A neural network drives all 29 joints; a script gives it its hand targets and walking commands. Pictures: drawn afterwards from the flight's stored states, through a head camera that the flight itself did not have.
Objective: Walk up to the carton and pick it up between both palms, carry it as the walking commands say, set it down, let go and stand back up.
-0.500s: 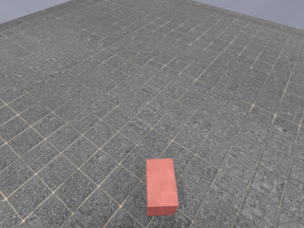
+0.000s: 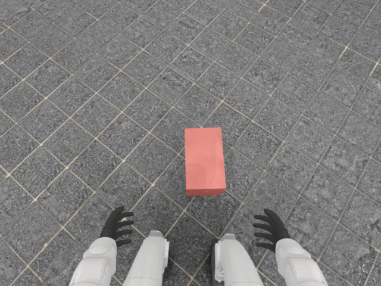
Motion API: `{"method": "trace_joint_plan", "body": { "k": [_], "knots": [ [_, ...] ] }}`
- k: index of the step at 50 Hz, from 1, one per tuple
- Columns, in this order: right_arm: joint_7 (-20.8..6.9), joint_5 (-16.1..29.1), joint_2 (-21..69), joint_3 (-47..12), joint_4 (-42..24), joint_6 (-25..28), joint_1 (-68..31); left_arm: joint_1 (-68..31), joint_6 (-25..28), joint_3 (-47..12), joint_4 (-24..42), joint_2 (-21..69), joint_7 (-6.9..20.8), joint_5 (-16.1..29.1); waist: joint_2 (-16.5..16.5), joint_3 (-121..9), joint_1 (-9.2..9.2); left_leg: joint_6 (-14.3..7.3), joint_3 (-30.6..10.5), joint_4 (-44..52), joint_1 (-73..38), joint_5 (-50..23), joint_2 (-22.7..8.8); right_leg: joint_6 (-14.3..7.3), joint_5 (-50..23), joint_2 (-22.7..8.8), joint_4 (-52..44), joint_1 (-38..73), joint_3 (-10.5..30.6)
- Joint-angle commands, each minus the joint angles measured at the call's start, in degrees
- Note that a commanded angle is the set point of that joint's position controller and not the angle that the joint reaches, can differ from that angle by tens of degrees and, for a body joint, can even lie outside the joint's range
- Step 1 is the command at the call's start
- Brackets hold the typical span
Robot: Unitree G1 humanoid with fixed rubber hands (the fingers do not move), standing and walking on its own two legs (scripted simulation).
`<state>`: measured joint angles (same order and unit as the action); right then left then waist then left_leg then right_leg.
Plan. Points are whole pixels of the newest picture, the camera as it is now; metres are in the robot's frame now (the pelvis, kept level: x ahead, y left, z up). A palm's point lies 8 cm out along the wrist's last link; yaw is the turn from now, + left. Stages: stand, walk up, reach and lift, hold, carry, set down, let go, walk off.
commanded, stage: reach and lift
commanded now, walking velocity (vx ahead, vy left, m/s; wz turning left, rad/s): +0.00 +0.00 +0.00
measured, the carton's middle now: (202, 163) +0.50 -0.04 -0.60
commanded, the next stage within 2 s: none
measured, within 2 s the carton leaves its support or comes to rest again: neither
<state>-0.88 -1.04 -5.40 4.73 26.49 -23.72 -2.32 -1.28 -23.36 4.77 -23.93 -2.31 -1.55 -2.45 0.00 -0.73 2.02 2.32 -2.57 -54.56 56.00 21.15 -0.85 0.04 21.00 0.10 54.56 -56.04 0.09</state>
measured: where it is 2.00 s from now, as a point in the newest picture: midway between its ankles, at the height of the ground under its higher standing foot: (188, 273)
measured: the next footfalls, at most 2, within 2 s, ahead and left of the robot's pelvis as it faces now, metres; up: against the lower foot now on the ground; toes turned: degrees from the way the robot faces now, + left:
none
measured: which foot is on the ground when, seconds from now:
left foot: down 0.00-1.00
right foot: down 0.00-1.00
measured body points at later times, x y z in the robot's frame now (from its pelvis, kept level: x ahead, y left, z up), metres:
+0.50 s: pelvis -0.07 +0.01 -0.05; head +0.15 +0.00 +0.33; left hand +0.35 +0.16 -0.15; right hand +0.36 -0.18 -0.16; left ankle +0.04 +0.14 -0.67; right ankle +0.04 -0.12 -0.67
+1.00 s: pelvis -0.06 +0.00 -0.07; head +0.31 -0.01 +0.17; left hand +0.47 +0.15 -0.22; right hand +0.49 -0.18 -0.22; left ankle +0.04 +0.14 -0.67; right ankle +0.04 -0.12 -0.67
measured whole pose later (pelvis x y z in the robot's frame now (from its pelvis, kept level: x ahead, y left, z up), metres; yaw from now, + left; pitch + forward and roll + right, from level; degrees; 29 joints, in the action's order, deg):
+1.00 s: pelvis -0.06 +0.00 -0.07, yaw +0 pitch +29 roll +0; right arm 4.4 11.1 -22.3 5.8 30.9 -21.8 -72.0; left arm -67.6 -24.9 9.5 -20.8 -12.0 -16.2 9.4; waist 0.4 30.3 0.2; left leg 3.7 -5.2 -70.4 78.1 21.3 1.6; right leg 0.9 21.2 2.3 70.9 -78.7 2.7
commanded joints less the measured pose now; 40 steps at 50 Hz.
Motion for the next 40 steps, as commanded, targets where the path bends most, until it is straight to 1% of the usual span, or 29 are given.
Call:
{"method": "trace_joint_plan", "body": {
  "k": [1,2,4,6,7,10,12,14,17,19,20,21,22,25,27,28,29,31,33,36,38,40],
  "knots": [
    [1.43,1.69,-9.28,1.07,-17.56,-2.66,-9.17,-7.54,-3.73,-2.26,15.02,-5.69,-0.22,4.76,-3.26,-49.49,-1.42,-1.07,5.30,1.47,-14.85,-17.17,5.40,0.99,-24.39,2.73,0.46,29.40,-0.41],
    [1.30,1.51,-8.97,1.21,-17.22,-4.45,-9.51,-8.94,-5.72,-3.20,14.52,-4.73,-0.35,5.54,-3.05,-47.99,-1.90,-1.21,5.45,1.70,-15.50,-13.91,5.29,0.70,-19.14,2.59,0.10,26.42,-0.90],
    [0.65,1.74,-8.13,1.68,-15.05,-7.44,-13.86,-13.63,-8.92,-3.63,12.64,-3.63,-0.88,5.99,-2.98,-43.17,-2.43,-1.71,5.53,2.53,-15.57,-5.64,4.95,0.16,-8.23,2.17,-1.68,20.21,-1.41],
    [0.05,2.01,-7.55,2.25,-12.16,-9.73,-19.77,-19.81,-10.88,-2.41,9.85,-3.99,-1.60,5.17,-3.47,-36.86,-2.43,-2.29,5.79,3.19,-11.56,1.89,4.68,-0.24,-0.42,1.86,-3.66,18.17,-1.08],
    [-0.16,2.23,-7.30,2.42,-11.04,-10.35,-23.42,-23.98,-11.24,-1.36,8.77,-4.55,-1.98,4.80,-4.10,-34.54,-2.51,-2.52,5.67,3.42,-9.04,4.36,4.39,-0.12,2.06,1.75,-4.12,17.95,-0.96],
    [-0.53,1.93,-8.97,3.65,-5.20,-10.10,-34.35,-35.02,-10.89,3.04,5.33,-5.38,-4.16,2.80,-3.29,-29.40,-1.70,-1.96,6.16,3.40,-6.26,8.40,3.78,0.35,7.16,1.50,-4.73,14.81,-0.91],
    [-0.25,1.57,-10.25,4.91,-2.44,-9.00,-42.34,-42.40,-9.77,5.52,3.92,-5.99,-5.53,1.59,-2.39,-27.98,-1.37,-1.41,6.53,2.85,-6.01,9.91,3.52,0.92,8.95,1.49,-4.85,13.90,-0.94],
    [0.38,1.15,-11.73,6.14,-0.35,-7.47,-50.37,-49.32,-8.40,6.94,2.60,-6.22,-6.90,1.05,-0.92,-30.12,-1.19,-0.91,6.79,2.24,-7.49,10.11,3.34,1.20,8.85,1.63,-4.56,14.28,-1.17],
    [1.49,0.84,-13.50,6.56,4.43,-4.86,-60.88,-57.90,-6.30,8.07,-2.20,-5.82,-9.12,1.25,0.63,-35.90,-0.42,-0.36,7.01,0.81,-9.31,9.64,3.20,1.35,8.06,1.86,-2.83,13.29,-2.05],
    [2.32,1.46,-14.10,6.26,7.63,-2.86,-66.29,-62.28,-4.78,8.02,-4.96,-4.91,-10.93,2.73,0.99,-42.04,0.07,0.28,6.90,-0.39,-11.11,8.05,3.54,1.33,6.90,2.23,-1.28,11.57,-2.86],
    [2.76,2.07,-14.26,5.95,8.84,-1.75,-68.67,-64.02,-4.02,7.98,-6.24,-4.25,-11.79,3.67,1.28,-44.86,0.66,0.71,6.94,-1.03,-12.00,7.03,3.79,1.21,6.38,2.48,-0.38,10.37,-3.20],
    [3.17,2.66,-14.44,5.82,10.36,-0.69,-70.54,-65.78,-3.26,7.75,-7.25,-3.66,-12.57,4.75,1.06,-47.33,0.78,1.08,6.86,-1.40,-12.56,6.30,4.00,1.13,6.03,2.80,0.26,9.24,-3.52],
    [3.57,2.98,-14.75,5.49,11.84,0.16,-71.50,-66.21,-2.68,7.34,-9.18,-3.19,-13.10,5.67,0.62,-49.37,0.51,1.32,6.69,-1.77,-13.01,5.78,4.14,1.11,5.69,3.04,0.86,8.37,-3.73],
    [4.38,2.80,-16.81,5.56,14.50,2.39,-72.95,-66.95,-0.67,6.53,-11.08,-3.54,-14.22,7.64,-1.17,-54.56,-1.05,1.88,6.29,-2.42,-12.31,3.39,4.63,1.11,3.54,3.79,1.87,7.81,-4.19],
    [4.56,2.66,-19.43,6.11,14.86,4.08,-74.74,-68.25,0.92,6.44,-10.23,-4.69,-14.99,8.28,-2.02,-58.25,-2.09,2.26,6.21,-3.10,-11.62,0.75,4.89,1.17,1.18,4.15,2.47,7.96,-4.62],
    [4.54,2.81,-20.44,5.96,14.68,4.88,-76.13,-69.32,1.66,6.49,-9.62,-5.23,-15.32,8.52,-2.63,-59.86,-2.28,2.31,6.02,-3.33,-11.66,-0.60,5.01,1.19,0.06,4.25,2.67,8.21,-4.78],
    [4.51,2.77,-21.55,6.07,14.70,5.61,-76.81,-69.95,2.36,6.42,-8.87,-5.67,-15.60,8.67,-3.10,-61.43,-2.95,2.35,5.85,-3.55,-11.68,-2.27,5.11,1.23,-1.61,4.38,2.92,8.57,-4.98],
    [4.38,2.77,-23.40,5.95,13.63,7.08,-78.19,-70.85,3.77,6.22,-6.89,-6.75,-15.78,8.65,-4.05,-65.06,-3.58,2.34,5.72,-4.06,-12.72,-6.71,5.22,1.22,-6.05,4.65,3.44,9.76,-5.26],
    [4.33,3.26,-24.51,5.18,11.80,8.41,-80.50,-72.69,5.31,6.00,-4.82,-8.13,-15.66,8.76,-5.28,-69.53,-3.70,1.97,5.77,-4.69,-13.15,-10.43,5.45,1.27,-10.72,4.84,4.13,11.80,-5.12],
    [4.37,5.66,-25.31,3.20,7.34,9.60,-83.87,-75.73,6.95,5.22,1.09,-10.30,-15.52,9.12,-5.56,-81.30,-2.75,1.47,6.10,-5.87,-16.31,-17.61,6.08,1.35,-20.22,5.25,5.91,18.05,-4.70],
    [4.46,8.22,-25.61,1.33,3.80,9.44,-87.57,-79.06,6.97,5.00,5.24,-12.01,-15.56,9.48,-5.50,-91.83,-1.15,1.09,6.33,-6.79,-19.05,-21.72,6.88,1.50,-25.80,5.60,7.42,23.37,-4.08],
    [4.71,11.29,-25.35,-0.24,-0.05,8.44,-92.03,-83.25,5.79,4.43,9.41,-13.03,-15.63,10.42,-5.02,-104.82,-0.13,1.18,6.30,-8.05,-22.12,-26.43,7.88,1.61,-32.62,5.89,9.44,29.65,-3.22]
  ]
}}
